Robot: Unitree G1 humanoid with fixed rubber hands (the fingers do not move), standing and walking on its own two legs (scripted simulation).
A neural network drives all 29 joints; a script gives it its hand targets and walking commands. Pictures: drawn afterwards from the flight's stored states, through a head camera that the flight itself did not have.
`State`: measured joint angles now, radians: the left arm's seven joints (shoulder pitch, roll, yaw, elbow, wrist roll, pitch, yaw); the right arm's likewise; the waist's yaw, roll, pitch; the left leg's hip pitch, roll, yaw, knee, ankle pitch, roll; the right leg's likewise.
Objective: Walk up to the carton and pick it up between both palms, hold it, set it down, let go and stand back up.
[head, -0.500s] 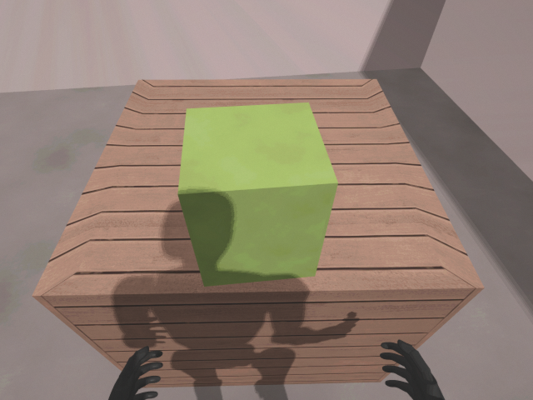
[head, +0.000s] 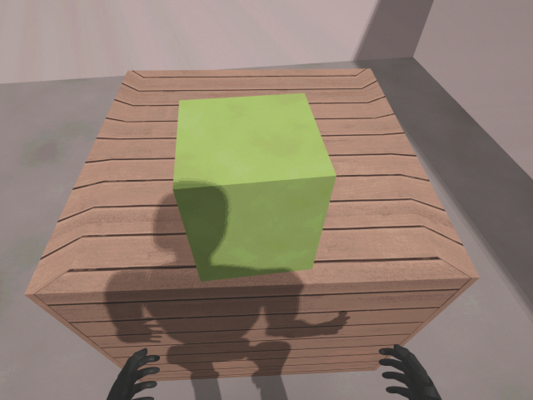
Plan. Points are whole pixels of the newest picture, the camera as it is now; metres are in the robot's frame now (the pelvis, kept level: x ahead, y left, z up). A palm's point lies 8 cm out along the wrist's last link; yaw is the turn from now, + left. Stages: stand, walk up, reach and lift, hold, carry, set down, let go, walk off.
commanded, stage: let go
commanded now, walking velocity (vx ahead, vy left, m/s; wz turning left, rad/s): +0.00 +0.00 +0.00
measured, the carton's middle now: (250, 190) +0.45 +0.03 +0.05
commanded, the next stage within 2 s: stand in 0.20 s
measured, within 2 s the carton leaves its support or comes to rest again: neither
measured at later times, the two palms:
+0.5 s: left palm out of the picture +0.09 +0.24 -0.13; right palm out of the picture +0.06 -0.26 -0.13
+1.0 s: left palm out of the picture +0.03 +0.24 -0.14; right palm out of the picture -0.06 -0.22 -0.15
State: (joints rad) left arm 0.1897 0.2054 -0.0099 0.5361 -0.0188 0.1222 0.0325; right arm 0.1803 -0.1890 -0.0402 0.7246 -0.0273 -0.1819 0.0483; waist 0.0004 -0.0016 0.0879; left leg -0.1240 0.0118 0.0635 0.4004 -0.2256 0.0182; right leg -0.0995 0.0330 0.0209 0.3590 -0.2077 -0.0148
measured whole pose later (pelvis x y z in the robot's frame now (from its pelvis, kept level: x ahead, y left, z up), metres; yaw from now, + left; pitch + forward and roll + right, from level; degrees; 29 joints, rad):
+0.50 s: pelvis +0.00 +0.01 -0.02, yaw -3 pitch +0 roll +0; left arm 0.33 0.20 0.02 0.74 0.04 0.00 0.00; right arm 0.29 -0.24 -0.07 0.81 -0.04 0.04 0.00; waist 0.01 0.01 -0.02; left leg -0.26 0.03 0.12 0.60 -0.34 0.03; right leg -0.27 0.04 0.06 0.60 -0.32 0.00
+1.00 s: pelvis -0.02 +0.02 -0.01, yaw -5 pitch +0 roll +0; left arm 0.34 0.16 0.01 0.92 0.03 -0.01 0.01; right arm 0.40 -0.18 -0.04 0.98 -0.03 0.01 -0.02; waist -0.02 0.00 -0.04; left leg -0.24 0.01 0.16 0.48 -0.25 0.05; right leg -0.28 0.03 0.11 0.50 -0.22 0.01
